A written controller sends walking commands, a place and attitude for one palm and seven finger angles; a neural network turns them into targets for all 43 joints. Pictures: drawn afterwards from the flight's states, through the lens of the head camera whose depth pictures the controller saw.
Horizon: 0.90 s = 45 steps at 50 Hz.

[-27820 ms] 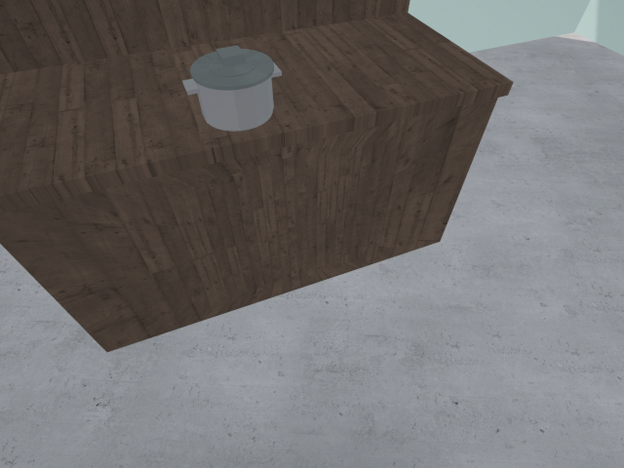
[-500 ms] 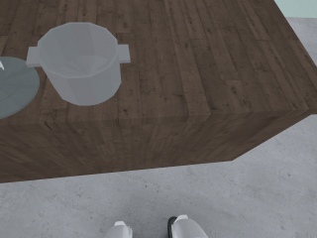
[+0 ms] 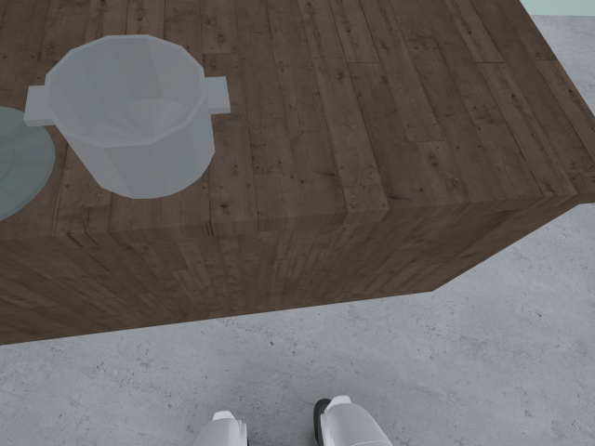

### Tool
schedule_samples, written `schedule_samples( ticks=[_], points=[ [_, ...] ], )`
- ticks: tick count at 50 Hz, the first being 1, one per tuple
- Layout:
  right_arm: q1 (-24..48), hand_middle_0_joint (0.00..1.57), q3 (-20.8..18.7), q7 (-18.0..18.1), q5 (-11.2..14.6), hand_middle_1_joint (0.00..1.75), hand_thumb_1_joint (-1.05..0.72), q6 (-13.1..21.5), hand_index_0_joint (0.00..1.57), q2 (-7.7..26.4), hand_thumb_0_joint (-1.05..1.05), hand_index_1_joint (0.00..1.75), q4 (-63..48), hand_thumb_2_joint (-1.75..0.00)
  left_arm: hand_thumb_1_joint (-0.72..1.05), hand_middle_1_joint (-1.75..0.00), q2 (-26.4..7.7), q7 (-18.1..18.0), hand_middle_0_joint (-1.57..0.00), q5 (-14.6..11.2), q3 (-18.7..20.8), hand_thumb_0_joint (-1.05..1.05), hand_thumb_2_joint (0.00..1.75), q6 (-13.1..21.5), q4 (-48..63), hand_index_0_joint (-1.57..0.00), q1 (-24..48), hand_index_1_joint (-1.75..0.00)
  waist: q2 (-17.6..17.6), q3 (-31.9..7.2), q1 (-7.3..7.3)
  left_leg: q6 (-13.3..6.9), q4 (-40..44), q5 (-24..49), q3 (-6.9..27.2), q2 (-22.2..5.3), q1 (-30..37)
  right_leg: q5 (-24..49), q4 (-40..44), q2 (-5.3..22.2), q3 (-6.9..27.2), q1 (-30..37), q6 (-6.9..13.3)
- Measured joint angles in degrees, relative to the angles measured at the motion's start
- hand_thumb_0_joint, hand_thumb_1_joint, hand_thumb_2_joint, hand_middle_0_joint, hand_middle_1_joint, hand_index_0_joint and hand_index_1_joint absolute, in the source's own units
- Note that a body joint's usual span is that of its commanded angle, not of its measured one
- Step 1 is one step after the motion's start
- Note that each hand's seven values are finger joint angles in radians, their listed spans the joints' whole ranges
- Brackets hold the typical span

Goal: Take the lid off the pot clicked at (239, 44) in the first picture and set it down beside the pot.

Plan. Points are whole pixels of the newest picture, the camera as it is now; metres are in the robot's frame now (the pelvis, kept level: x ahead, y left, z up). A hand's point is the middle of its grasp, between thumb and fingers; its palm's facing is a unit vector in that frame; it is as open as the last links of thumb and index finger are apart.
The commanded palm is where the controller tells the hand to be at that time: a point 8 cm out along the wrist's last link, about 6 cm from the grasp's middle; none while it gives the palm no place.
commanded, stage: open the fingers wide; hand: left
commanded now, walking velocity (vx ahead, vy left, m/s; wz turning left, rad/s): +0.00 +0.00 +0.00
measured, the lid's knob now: out of the picture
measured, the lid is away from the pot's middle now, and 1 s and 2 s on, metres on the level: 0.22 0.22 0.22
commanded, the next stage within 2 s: raise the empty hand in 0.22 s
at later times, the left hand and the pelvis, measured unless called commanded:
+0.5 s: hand out of the picture +0.45 +0.40 +0.09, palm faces -0.43 -0.17 -0.89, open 11.0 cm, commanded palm +0.49 +0.38 +0.15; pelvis +0.00 +0.01 +0.00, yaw +0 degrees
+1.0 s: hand out of the picture +0.45 +0.40 +0.15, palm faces -0.38 -0.17 -0.91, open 11.0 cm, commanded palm +0.49 +0.38 +0.21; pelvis +0.00 +0.01 +0.02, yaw +1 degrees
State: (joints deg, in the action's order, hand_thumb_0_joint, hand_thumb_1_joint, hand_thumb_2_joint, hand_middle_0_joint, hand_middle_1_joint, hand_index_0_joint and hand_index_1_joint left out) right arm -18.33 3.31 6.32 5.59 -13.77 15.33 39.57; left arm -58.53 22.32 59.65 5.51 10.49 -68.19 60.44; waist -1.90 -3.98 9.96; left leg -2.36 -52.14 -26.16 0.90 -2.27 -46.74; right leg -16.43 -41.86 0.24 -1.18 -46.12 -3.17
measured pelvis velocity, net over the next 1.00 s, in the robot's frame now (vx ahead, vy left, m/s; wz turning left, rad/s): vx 0.00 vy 0.01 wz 0.01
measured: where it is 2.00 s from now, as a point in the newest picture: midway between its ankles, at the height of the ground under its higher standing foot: outside the picture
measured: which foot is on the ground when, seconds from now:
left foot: down 0.00-1.00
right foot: down 0.00-1.00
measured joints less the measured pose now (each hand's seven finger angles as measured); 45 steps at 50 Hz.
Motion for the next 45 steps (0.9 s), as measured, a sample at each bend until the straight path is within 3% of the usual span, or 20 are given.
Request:
schedule_samples(
  ticks=[22,31,45],
  points=[
    [0.78,0.2,-0.46,-0.44,-0.06,0.3,-0.9,-0.29,0.21,0.39,0.0,0.3,-0.75,-0.9,0.08,-0.96,0.41,0.19,-0.31,-0.21,1.07,0.0,0.48,0.17,1.26,-0.31,-1.55,-0.96,0.29,-0.44,-0.63,-0.37,0.72,0.32,-0.09,0.27,1.21,0.52,1.22,0.16,0.14,1.49,0.16],
    [1.08,0.2,-0.32,-0.41,0.27,0.3,-0.9,0.33,0.21,0.31,0.0,0.3,-0.23,-0.9,0.07,-0.96,1.26,1.18,-0.31,-1.2,-2.24,0.0,0.48,-1.5,0.94,-0.31,0.6,-0.95,0.29,-0.59,-1.25,-0.6,1.96,0.81,0.18,0.64,3.24,0.93,2.73,0.47,-0.14,3.84,0.4],
    [0.36,0.2,-0.35,-0.65,0.55,0.3,-0.9,0.6,0.21,0.23,0.0,0.3,-0.39,-0.9,0.07,-0.96,1.59,2.35,-0.31,-1.56,-2.6,0.0,0.48,-2.99,1.88,-0.31,1.42,-0.95,-0.06,-0.98,-1.59,-0.86,4.68,1.57,-0.41,0.93,6.76,1.78,5.42,0.69,0.42,7.22,0.6]
  ],
)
